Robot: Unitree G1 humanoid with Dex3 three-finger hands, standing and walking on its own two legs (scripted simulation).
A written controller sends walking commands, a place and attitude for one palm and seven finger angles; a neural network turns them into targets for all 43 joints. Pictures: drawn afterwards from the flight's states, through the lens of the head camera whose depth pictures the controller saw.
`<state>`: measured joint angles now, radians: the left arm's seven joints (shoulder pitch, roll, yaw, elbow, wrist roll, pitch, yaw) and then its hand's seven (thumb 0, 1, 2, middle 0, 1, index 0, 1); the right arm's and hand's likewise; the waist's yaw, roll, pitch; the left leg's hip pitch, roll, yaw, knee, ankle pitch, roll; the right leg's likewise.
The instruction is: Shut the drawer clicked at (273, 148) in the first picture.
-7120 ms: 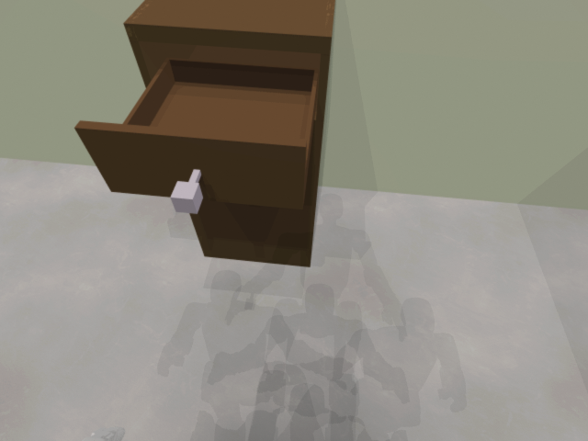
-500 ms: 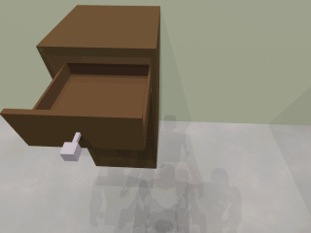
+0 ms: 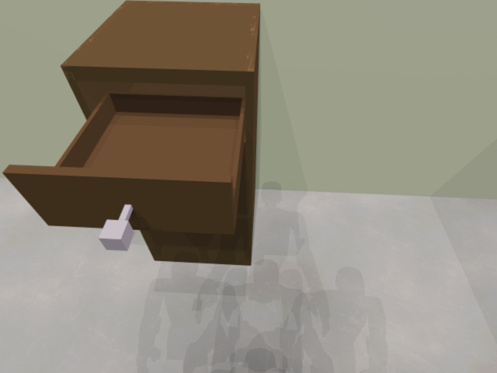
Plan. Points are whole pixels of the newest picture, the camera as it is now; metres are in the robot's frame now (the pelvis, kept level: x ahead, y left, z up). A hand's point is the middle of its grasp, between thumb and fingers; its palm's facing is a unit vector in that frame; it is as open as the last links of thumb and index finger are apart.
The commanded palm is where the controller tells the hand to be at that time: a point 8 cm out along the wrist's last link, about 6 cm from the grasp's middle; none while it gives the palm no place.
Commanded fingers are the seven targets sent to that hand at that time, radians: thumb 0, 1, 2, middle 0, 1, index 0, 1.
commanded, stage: look again from close up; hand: left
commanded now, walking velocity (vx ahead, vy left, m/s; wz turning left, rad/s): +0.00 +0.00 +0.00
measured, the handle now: (121, 225) +0.35 +0.25 +0.03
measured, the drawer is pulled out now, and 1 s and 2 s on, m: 0.30 0.30 0.30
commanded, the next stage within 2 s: shuffle to correct the standing spot in 0.42 s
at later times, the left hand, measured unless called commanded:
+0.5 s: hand out of the picture +0.04 +0.20 -0.17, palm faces -0.01 -0.98 -0.21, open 7.4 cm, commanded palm none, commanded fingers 0.00 0.90 0.90 -0.20 -0.30 -0.20 -0.30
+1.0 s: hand out of the picture +0.04 +0.23 -0.18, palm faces -0.02 -0.98 -0.21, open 7.4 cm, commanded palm none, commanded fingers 0.00 0.90 0.90 -0.20 -0.30 -0.20 -0.30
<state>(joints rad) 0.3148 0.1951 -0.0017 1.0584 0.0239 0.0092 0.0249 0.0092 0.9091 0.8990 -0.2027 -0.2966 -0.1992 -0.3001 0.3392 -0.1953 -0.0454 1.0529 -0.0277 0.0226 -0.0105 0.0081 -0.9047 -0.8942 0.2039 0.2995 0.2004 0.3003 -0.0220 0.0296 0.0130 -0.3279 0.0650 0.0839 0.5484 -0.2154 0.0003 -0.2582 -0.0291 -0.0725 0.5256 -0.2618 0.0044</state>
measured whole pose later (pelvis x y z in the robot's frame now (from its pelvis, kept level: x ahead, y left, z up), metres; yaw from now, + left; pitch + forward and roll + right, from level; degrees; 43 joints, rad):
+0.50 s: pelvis +0.01 +0.02 +0.00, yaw -1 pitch -2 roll +0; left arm 0.28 0.18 -0.01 1.03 0.02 0.01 0.03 0.01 0.91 0.90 -0.20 -0.30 -0.20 -0.30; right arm 0.22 -0.18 -0.02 1.03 -0.01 0.00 -0.01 0.01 -0.92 -0.89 0.20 0.30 0.20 0.30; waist 0.00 0.00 0.03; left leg -0.24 0.03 0.12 0.49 -0.21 0.03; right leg -0.20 -0.07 -0.03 0.49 -0.26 0.04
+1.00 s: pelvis +0.05 +0.06 -0.01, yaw -1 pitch +0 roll -1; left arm 0.33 0.18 0.00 1.07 0.02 0.01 0.04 0.01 0.91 0.90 -0.20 -0.30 -0.20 -0.30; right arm 0.37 -0.17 0.00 1.03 -0.02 -0.01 0.00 0.01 -0.91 -0.89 0.20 0.30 0.20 0.30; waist -0.02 0.00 0.03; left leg -0.29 -0.01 0.12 0.62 -0.35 0.08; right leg -0.24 -0.08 -0.01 0.62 -0.41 -0.01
